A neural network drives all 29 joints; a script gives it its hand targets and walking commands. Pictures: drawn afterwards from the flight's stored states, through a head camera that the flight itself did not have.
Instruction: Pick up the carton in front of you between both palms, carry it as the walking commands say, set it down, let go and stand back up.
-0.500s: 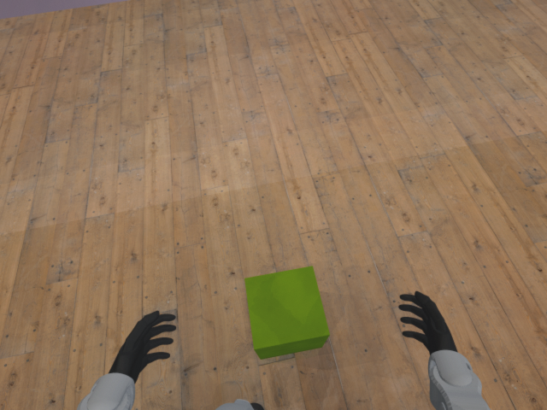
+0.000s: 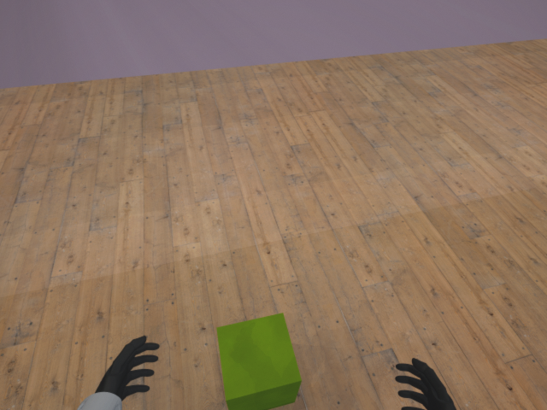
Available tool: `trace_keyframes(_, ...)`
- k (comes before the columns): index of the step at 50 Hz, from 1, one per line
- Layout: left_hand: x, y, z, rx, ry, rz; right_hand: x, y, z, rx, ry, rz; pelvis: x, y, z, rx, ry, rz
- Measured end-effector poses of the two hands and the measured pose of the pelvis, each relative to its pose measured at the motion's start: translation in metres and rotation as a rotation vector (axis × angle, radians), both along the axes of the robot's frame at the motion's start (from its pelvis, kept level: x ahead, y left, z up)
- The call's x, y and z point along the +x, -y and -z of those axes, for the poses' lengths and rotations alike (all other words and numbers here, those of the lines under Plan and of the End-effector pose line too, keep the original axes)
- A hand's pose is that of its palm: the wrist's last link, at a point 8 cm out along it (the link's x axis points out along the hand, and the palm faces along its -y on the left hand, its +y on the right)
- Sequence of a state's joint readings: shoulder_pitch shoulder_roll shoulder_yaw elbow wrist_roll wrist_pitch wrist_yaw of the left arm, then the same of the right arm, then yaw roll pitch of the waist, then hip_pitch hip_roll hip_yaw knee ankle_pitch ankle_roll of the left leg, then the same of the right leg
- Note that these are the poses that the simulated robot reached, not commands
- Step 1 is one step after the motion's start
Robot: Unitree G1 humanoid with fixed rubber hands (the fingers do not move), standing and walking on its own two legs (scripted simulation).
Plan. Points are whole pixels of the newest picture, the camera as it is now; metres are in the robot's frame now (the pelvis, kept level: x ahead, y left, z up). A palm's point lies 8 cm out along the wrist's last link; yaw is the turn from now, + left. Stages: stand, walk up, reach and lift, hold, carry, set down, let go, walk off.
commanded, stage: let go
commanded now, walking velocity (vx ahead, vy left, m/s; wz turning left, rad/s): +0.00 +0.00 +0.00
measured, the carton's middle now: (257, 366) +0.39 +0.05 -0.65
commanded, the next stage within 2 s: stand in 0.16 s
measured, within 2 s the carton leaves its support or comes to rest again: neither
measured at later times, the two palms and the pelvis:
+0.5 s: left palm out of the picture +0.14 +0.30 -0.10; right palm out of the picture +0.12 -0.28 -0.07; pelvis +0.00 +0.02 +0.00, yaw -1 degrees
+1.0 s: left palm out of the picture +0.12 +0.31 -0.10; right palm out of the picture +0.12 -0.27 -0.08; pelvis +0.01 +0.02 +0.00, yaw -1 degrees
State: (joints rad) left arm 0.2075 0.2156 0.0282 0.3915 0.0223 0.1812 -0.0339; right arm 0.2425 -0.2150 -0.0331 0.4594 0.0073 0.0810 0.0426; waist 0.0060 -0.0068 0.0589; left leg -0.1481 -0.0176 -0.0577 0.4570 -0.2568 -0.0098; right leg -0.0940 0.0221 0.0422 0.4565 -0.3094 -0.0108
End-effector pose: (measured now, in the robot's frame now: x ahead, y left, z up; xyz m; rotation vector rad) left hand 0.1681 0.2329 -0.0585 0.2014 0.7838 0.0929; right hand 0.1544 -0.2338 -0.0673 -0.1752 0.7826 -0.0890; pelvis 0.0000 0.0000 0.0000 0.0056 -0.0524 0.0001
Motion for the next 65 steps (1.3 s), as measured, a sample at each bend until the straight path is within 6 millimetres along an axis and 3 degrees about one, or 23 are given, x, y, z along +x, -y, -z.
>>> trace_keyframes(9, -0.011, -0.011, -0.001, 0.023, -0.006, -0.022, -0.005, -0.007, 0.002, -0.022, -0.005, -0.013, -0.010, -0.006, 0.002, -0.003, 0.036, -0.006)
trace_keyframes(17, -0.026, -0.048, 0.028, 0.100, -0.055, -0.028, -0.034, 0.035, 0.009, -0.187, -0.118, 0.035, -0.007, -0.010, 0.005, -0.010, -0.032, 0.002)
trace_keyframes(22, -0.033, -0.060, 0.039, 0.113, -0.114, -0.028, -0.038, 0.047, 0.006, -0.231, -0.152, 0.061, 0.000, -0.014, 0.005, -0.013, -0.043, 0.008)
trace_keyframes(39, -0.030, -0.074, 0.045, 0.132, -0.178, -0.026, -0.026, 0.035, 0.013, -0.217, -0.177, 0.064, 0.010, -0.023, 0.002, -0.011, -0.035, 0.016)
trace_keyframes(65, -0.076, -0.087, 0.048, 0.154, -0.293, -0.052, -0.062, 0.050, 0.018, -0.228, -0.279, 0.077, -0.006, -0.023, -0.005, -0.010, -0.009, 0.013)
